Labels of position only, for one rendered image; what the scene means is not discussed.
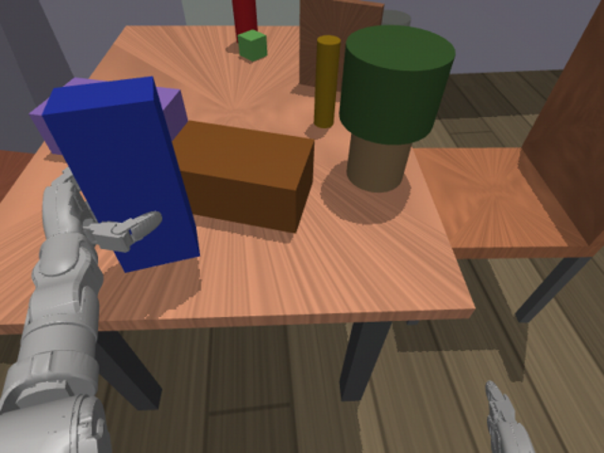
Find potted plant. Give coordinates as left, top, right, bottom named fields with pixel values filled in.
left=339, top=25, right=456, bottom=193

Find right robot hand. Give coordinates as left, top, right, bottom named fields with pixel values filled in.
left=485, top=380, right=535, bottom=453

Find left robot hand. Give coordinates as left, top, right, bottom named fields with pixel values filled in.
left=42, top=166, right=162, bottom=253

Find table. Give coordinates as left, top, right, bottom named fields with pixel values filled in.
left=0, top=25, right=476, bottom=411

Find left robot arm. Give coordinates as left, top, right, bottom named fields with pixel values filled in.
left=0, top=232, right=112, bottom=453

